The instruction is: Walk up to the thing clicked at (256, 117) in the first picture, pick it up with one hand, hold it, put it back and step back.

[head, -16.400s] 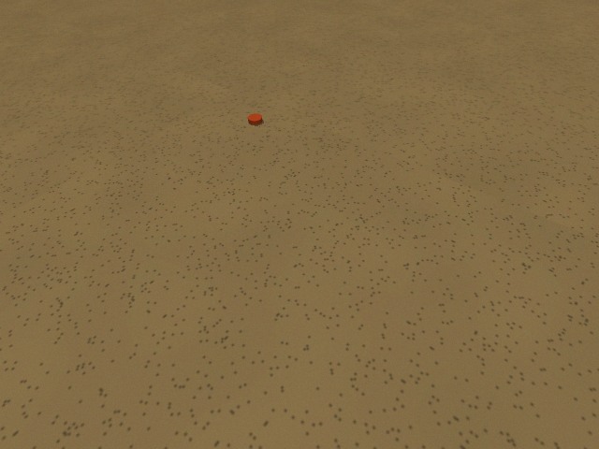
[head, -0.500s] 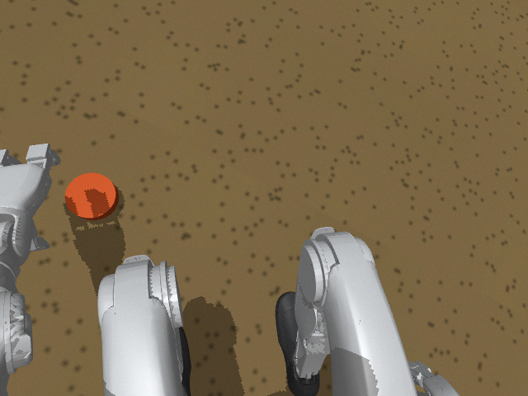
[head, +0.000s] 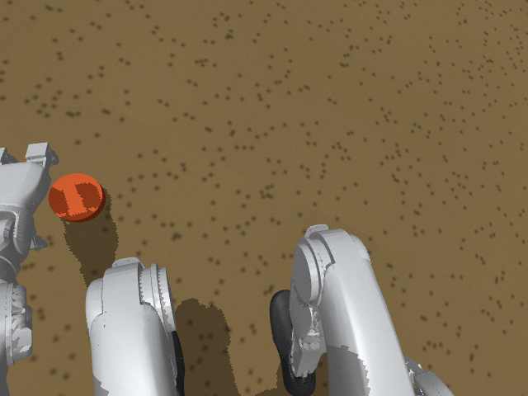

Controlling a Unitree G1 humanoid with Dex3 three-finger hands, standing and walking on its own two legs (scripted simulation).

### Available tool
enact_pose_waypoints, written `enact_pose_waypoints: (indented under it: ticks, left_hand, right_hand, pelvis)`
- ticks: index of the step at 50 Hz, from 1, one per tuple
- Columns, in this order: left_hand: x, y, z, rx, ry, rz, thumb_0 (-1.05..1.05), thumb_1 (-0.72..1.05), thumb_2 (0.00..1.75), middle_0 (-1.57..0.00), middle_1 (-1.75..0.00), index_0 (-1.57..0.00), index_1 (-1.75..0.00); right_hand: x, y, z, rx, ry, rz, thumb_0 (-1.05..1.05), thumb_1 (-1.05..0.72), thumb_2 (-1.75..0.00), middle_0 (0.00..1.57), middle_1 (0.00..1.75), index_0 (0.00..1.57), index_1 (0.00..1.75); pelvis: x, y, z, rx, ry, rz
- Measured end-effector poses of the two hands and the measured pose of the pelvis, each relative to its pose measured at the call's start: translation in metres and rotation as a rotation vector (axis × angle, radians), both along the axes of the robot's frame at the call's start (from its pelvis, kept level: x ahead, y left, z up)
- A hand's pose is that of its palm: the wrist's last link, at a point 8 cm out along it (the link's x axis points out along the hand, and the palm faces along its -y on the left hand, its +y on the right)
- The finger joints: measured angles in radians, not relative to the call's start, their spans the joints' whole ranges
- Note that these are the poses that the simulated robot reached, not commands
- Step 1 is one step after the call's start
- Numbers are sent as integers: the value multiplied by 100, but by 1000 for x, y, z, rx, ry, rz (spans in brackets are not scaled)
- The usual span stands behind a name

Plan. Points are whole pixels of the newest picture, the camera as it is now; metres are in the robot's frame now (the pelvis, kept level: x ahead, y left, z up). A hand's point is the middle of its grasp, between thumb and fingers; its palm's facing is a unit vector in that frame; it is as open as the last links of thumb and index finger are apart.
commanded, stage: approach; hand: left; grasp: from above
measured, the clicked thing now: (78, 198) +0.46 +0.28 -0.31
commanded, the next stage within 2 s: close in in 0.56 s
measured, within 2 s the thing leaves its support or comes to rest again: neither
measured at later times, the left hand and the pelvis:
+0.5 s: hand (56, 177) +0.47 +0.28 -0.19, palm faces -0.45 -0.06 -0.89, open 14.1 cm; pelvis +0.00 +0.00 -0.01, yaw -1 degrees
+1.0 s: hand (61, 196) +0.44 +0.27 -0.21, palm faces -0.41 -0.06 -0.91, open 14.3 cm; pelvis -0.01 +0.00 -0.01, yaw -1 degrees
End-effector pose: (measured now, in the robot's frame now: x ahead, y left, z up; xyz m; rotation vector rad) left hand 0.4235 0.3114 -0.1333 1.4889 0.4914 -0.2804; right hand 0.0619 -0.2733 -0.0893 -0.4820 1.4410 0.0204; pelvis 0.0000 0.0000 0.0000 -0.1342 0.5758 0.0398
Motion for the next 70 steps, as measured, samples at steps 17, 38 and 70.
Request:
enact_pose_waypoints:
  ticks: [17, 38, 70]
  left_hand:
    - [66, -76, -1, 16, -138, -43, 0, -53, 100, -8, -105, -8, -105]
    - [-5, -15, -11, -87, -20, -73, -1, -52, 97, -8, -107, -9, -106]
    - [37, -35, -71, -45, 23, 34, 0, -50, 96, -7, -102, -7, -102]
  right_hand:
    - [-45, 0, 8, 17, 22, -63, 0, -91, -90, 20, 30, 21, 30]
    - [-9, -4, 1, 6, 33, 23, 0, -91, -90, 20, 30, 21, 30]
    - [-84, 22, 11, 83, 202, 23, 0, -90, -90, 20, 30, 21, 30]
  pelvis:
    - [0, -1, -7, -8, 2, -24]
    - [-3, 1, -5, -16, -32, -2]
    - [1, 0, -22, -46, -61, -45]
